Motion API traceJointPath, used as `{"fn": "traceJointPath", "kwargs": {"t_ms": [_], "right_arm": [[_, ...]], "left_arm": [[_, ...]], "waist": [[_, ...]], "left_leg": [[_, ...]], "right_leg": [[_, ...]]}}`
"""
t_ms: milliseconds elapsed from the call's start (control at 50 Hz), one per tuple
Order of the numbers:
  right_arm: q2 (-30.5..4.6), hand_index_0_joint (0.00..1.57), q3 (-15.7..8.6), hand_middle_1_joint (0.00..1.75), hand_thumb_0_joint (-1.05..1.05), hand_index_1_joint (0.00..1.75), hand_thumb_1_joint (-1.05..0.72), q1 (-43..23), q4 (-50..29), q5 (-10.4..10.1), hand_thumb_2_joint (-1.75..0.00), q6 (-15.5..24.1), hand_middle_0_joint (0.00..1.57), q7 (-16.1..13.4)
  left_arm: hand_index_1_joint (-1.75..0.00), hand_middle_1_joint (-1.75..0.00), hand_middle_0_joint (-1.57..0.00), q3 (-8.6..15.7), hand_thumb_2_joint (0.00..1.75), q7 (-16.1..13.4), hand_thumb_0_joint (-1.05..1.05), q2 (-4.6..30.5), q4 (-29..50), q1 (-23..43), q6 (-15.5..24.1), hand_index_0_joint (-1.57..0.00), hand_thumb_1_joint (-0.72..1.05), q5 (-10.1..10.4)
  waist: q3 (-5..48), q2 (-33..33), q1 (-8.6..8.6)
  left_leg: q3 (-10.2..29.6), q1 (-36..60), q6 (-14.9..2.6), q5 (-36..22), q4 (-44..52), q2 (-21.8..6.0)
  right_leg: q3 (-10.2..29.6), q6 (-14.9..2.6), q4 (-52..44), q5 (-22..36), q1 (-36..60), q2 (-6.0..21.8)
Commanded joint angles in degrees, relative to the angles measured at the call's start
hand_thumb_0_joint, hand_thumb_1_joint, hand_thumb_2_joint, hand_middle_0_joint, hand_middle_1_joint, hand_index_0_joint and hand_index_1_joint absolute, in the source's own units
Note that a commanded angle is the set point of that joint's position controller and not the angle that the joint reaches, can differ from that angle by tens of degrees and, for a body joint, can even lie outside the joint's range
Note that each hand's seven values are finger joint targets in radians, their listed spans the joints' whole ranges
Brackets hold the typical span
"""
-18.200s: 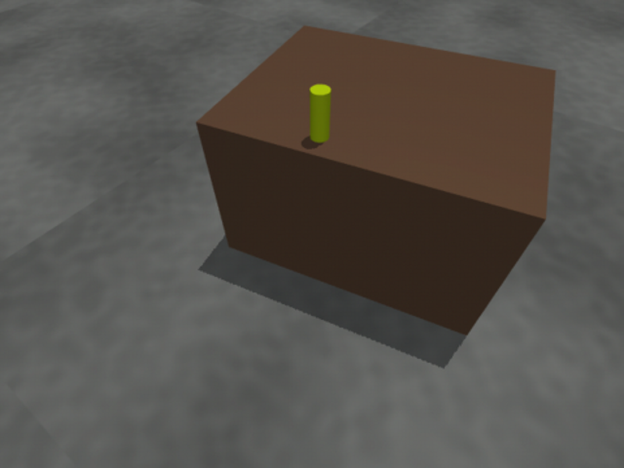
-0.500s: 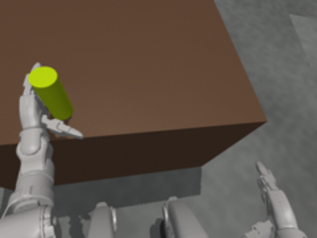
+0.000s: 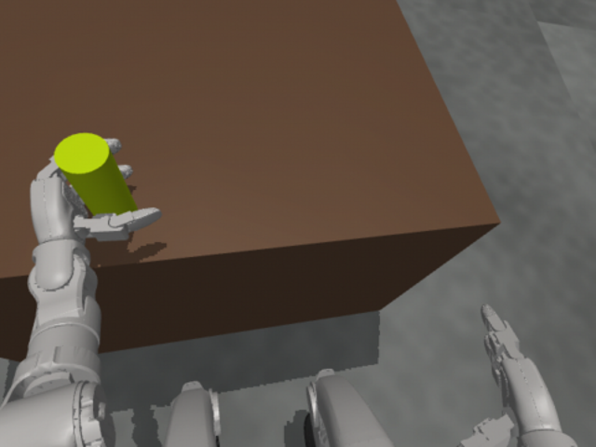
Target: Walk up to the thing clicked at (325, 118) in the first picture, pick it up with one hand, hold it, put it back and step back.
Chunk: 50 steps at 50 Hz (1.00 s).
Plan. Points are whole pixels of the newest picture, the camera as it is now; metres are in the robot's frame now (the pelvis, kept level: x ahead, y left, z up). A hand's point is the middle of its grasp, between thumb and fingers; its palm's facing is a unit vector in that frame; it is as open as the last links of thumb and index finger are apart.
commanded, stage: close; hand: left
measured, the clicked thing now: (102, 187) +0.46 +0.20 +0.02
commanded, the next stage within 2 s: settle in 0.08 s
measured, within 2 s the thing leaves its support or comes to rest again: leaves its support in 0.50 s
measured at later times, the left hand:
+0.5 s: hand (109, 200) +0.44 +0.19 +0.01, palm faces +0.13 -0.99 -0.02, open 7.6 cm
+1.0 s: hand (89, 175) +0.45 +0.20 +0.06, palm faces +0.14 -0.99 -0.01, open 7.6 cm
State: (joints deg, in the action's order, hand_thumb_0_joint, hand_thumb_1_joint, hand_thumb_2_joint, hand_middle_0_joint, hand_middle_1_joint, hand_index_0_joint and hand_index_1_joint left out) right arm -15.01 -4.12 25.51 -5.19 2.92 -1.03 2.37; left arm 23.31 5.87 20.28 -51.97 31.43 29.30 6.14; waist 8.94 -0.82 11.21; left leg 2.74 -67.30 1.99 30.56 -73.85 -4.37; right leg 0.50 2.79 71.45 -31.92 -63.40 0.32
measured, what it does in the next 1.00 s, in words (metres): stands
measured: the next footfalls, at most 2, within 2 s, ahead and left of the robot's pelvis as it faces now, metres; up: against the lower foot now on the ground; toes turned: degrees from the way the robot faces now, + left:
none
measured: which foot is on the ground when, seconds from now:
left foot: down 0.00-1.00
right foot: down 0.00-1.00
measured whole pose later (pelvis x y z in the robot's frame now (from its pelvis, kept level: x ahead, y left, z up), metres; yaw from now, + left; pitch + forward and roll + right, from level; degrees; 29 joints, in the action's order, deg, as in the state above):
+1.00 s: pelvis +0.01 +0.00 +0.03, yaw +0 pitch +19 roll -2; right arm -14.1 -4.3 24.3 -1.5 1.4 -4.2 0.9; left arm 20.3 5.1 19.7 -46.5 30.1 22.0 6.0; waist 7.0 -0.9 8.5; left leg 1.4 -56.6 1.7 28.4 -65.9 -4.1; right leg 1.3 3.0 63.7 -29.6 -53.2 0.8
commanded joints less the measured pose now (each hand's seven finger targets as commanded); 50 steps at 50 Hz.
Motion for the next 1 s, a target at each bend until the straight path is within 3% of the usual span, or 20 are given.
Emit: {"fn": "traceJointPath", "kwargs": {"t_ms": [0, 40, 100, 140, 160, 180, 300, 320, 420, 460, 560, 680, 700, 740, 760, 800, 860, 900, 960, 980], "right_arm": [[-8.6, 0.05, -6.4, 0.05, 0.00, 0.05, 0.54, 2.9, -10.4, -0.1, -0.04, 2.8, 0.05, -0.8], [-9.0, 0.05, -6.8, 0.05, 0.00, 0.05, 0.54, 2.6, -9.6, -0.1, -0.04, 2.7, 0.05, -0.9], [-8.9, 0.05, -6.8, 0.05, 0.00, 0.05, 0.54, 2.6, -9.9, -0.2, -0.04, 2.4, 0.05, -0.8], [-9.0, 0.05, -7.0, 0.05, 0.00, 0.05, 0.54, 3.8, -9.9, -0.2, -0.04, 2.1, 0.05, -0.8], [-8.7, 0.05, -6.6, 0.05, 0.00, 0.05, 0.54, 3.4, -9.6, -0.3, -0.04, 2.1, 0.05, -0.7], [-9.7, 0.05, -7.6, 0.05, 0.00, 0.05, 0.54, 2.8, -9.1, -0.3, -0.05, 2.1, 0.05, -0.7], [-8.5, 0.05, -6.0, 0.05, 0.00, 0.05, 0.54, 3.2, -11.4, -0.3, -0.05, 1.7, 0.05, -0.7], [-8.8, 0.05, -6.4, 0.05, 0.00, 0.05, 0.54, 2.6, -11.5, -0.5, -0.05, 1.7, 0.05, -0.8], [-7.8, 0.05, -5.7, 0.05, 0.00, 0.05, 0.53, 2.5, -12.1, -0.6, -0.05, 1.2, 0.05, -1.3], [-8.6, 0.05, -6.4, 0.05, 0.00, 0.05, 0.52, 1.7, -12.4, -0.7, -0.05, 1.1, 0.05, -1.7], [-7.9, 0.05, -6.2, 0.05, 0.00, 0.05, 0.53, 2.8, -9.8, -0.8, -0.05, 0.2, 0.05, -2.0], [-6.6, 0.05, -5.0, 0.05, 0.00, 0.05, 0.54, 2.8, -7.5, -1.2, -0.05, 0.0, 0.05, -2.1], [-7.9, 0.05, -6.0, 0.05, 0.00, 0.05, 0.54, 1.5, -8.7, -1.2, -0.05, 0.0, 0.05, -2.1], [-7.2, 0.05, -5.8, 0.05, 0.00, 0.05, 0.54, 2.1, -7.1, -1.3, -0.05, 0.2, 0.05, -2.1], [-7.2, 0.05, -5.4, 0.05, 0.00, 0.05, 0.54, 1.4, -7.2, -1.3, -0.05, 0.2, 0.05, -2.0], [-8.0, 0.05, -6.3, 0.05, 0.00, 0.05, 0.54, 0.7, -8.4, -1.5, -0.05, 0.2, 0.05, -2.3], [-8.3, 0.05, -6.7, 0.05, 0.00, 0.05, 0.55, -0.4, -6.8, -1.5, -0.05, 0.2, 0.05, -2.6], [-7.3, 0.05, -5.5, 0.05, 0.00, 0.05, 0.55, 0.1, -7.1, -1.5, -0.05, 0.1, 0.05, -2.4], [-8.1, 0.05, -6.4, 0.05, 0.00, 0.05, 0.55, 0.1, -6.1, -1.8, -0.05, -0.2, 0.05, -2.5], [-8.1, 0.05, -6.3, 0.05, 0.00, 0.05, 0.55, -0.3, -6.6, -1.5, -0.05, -0.2, 0.05, -2.4]], "left_arm": [[-0.84, -0.87, -1.02, -1.6, 0.64, -0.2, 0.00, 6.7, 11.5, 14.4, 3.7, -1.04, 0.09, 0.1], [-0.87, -0.89, -1.05, -1.1, 0.67, -0.6, 0.00, 8.5, 11.5, 15.3, 3.7, -1.07, 0.17, -0.5], [-0.91, -0.93, -1.09, 0.1, 0.72, -0.9, 0.00, 11.3, 13.6, 17.0, 3.9, -1.11, 0.23, -0.9], [-0.96, -0.98, -1.13, -0.1, 0.76, -0.9, 0.00, 9.6, 10.9, 15.5, 3.4, -1.15, 0.27, -0.5], [-0.99, -1.01, -1.15, 0.4, 0.82, -0.8, 0.00, 9.6, 8.8, 14.8, 3.2, -1.17, 0.30, -0.3], [-1.06, -1.06, -1.11, 1.9, 0.90, -0.8, 0.00, 10.7, 8.5, 14.5, 3.4, -1.11, 0.38, 0.0], [-1.13, -1.14, -1.16, 0.7, 1.05, -0.2, 0.00, 10.8, 12.3, 16.4, 3.4, -1.17, 0.52, -0.3], [-1.16, -1.16, -1.18, 1.2, 1.07, -0.2, 0.00, 12.4, 15.1, 18.0, 3.5, -1.19, 0.52, 0.1], [-1.20, -1.20, -1.21, 0.5, 1.07, -0.4, 0.00, 13.5, 20.5, 20.5, 3.1, -1.22, 0.41, 0.3], [-1.21, -1.21, -1.22, 0.3, 1.07, -0.5, 0.00, 13.6, 23.2, 22.6, 2.9, -1.23, 0.38, 0.8], [-1.21, -1.21, -1.19, 0.4, 1.08, -1.6, 0.00, 12.7, 21.5, 19.9, 0.9, -1.19, 0.34, 0.6], [-1.24, -1.23, -1.21, -1.5, 1.11, -1.0, 0.00, 11.3, 18.9, 19.9, -1.4, -1.22, 0.34, 0.5], [-1.24, -1.23, -1.21, -0.7, 1.11, -0.9, 0.00, 11.3, 17.5, 18.5, -1.7, -1.22, 0.33, 0.6], [-1.24, -1.24, -1.21, -2.1, 1.11, -0.5, 0.00, 10.1, 19.0, 21.2, -1.9, -1.22, 0.34, 1.3], [-1.24, -1.24, -1.22, -1.9, 1.11, -0.4, 0.00, 11.2, 20.5, 21.8, -2.0, -1.23, 0.36, 1.2], [-1.24, -1.24, -1.21, -1.0, 1.11, -0.6, 0.00, 12.4, 19.8, 21.5, -2.2, -1.22, 0.36, 1.2], [-1.25, -1.25, -1.21, -1.1, 1.13, -0.9, 0.00, 12.6, 21.0, 23.2, -2.0, -1.22, 0.35, 1.4], [-1.26, -1.26, -1.21, -1.6, 1.15, -0.8, 0.00, 11.9, 22.3, 23.5, -1.9, -1.23, 0.36, 1.6], [-1.28, -1.28, -1.23, 0.3, 1.17, -1.1, 0.00, 13.9, 20.0, 21.0, -2.2, -1.24, 0.36, 1.6], [-1.28, -1.28, -1.23, -0.4, 1.17, -0.9, 0.00, 13.2, 20.6, 22.1, -2.1, -1.24, 0.37, 1.5]], "waist": [[25.3, 7.7, -0.27], [23.2, 9.2, -0.21], [25.7, 8.8, -0.14], [24.3, 7.4, 0.52], [22.2, 6.7, 0.03], [22.4, 7.0, -0.06], [26.4, 7.9, -0.68], [27.5, 8.9, -1.25], [30.2, 10.9, -2.24], [30.0, 11.0, -1.89], [26.2, 8.7, -1.71], [22.7, 8.0, -2.04], [22.9, 6.4, -2.26], [23.5, 8.4, -2.17], [24.5, 9.1, -2.98], [25.5, 7.1, -2.69], [23.8, 7.8, -3.25], [26.0, 7.4, -3.42], [24.7, 7.5, -3.78], [25.8, 6.9, -3.33]], "left_leg": [[-0.9, 22.4, -1.83, -18.8, 8.8, 2.2], [-0.7, 22.8, -1.50, -16.2, 9.6, 2.2], [-1.1, 22.8, -2.02, -17.7, 8.5, 2.3], [-1.0, 22.2, -2.07, -18.0, 8.7, 2.2], [-1.0, 20.8, -2.11, -16.6, 8.8, 2.4], [-0.6, 20.7, -1.90, -17.0, 8.8, 2.2], [-0.9, 23.4, -1.82, -18.8, 9.1, 2.3], [-1.2, 23.5, -1.93, -18.1, 9.1, 2.5], [-1.7, 25.7, -1.91, -19.3, 9.9, 2.6], [-1.5, 27.3, -1.69, -19.9, 10.5, 2.4], [-1.7, 27.3, -2.02, -19.0, 11.9, 2.2], [-2.2, 27.3, -2.18, -16.2, 13.7, 2.4], [-1.9, 27.6, -2.11, -16.8, 14.3, 2.2], [-1.6, 29.6, -1.75, -18.3, 14.8, 2.1], [-1.6, 30.0, -1.70, -19.2, 15.0, 2.1], [-1.9, 30.8, -2.00, -20.1, 14.8, 2.0], [-2.0, 30.6, -1.86, -18.5, 15.7, 2.3], [-1.9, 31.8, -1.92, -21.0, 15.7, 2.2], [-1.9, 31.9, -1.81, -21.2, 16.4, 2.3], [-1.9, 32.5, -1.89, -21.3, 16.2, 2.2]], "right_leg": [[-2.4, -3.14, -8.4, 19.4, 10.4, -2.1], [-2.5, -3.27, -8.5, 16.7, 8.5, -2.1], [-1.9, -3.00, -8.5, 18.9, 10.2, -1.9], [-2.1, -2.96, -8.6, 19.3, 10.4, -1.9], [-2.1, -2.89, -8.8, 18.1, 9.7, -2.0], [-2.4, -3.13, -8.3, 17.7, 8.8, -2.0], [-2.1, -3.04, -8.7, 19.5, 11.8, -1.9], [-1.7, -2.89, -9.0, 19.6, 12.6, -1.8], [-0.9, -2.74, -10.0, 21.2, 16.2, -1.4], [-1.3, -2.89, -10.0, 21.4, 16.1, -1.6], [-1.3, -2.61, -11.8, 21.1, 15.9, -1.6], [-1.0, -2.36, -14.1, 19.1, 16.5, -1.4], [-1.6, -2.49, -14.0, 19.2, 16.9, -1.6], [-1.9, -2.78, -13.8, 19.6, 16.2, -1.6], [-2.0, -2.90, -13.6, 19.9, 16.8, -1.6], [-1.8, -2.57, -14.4, 21.3, 18.2, -1.6], [-1.5, -2.63, -14.9, 20.2, 18.5, -1.4], [-1.7, -2.65, -15.0, 22.1, 20.0, -1.4], [-1.8, -2.64, -15.3, 22.0, 20.5, -1.4], [-1.7, -2.54, -15.6, 22.4, 20.7, -1.4]]}}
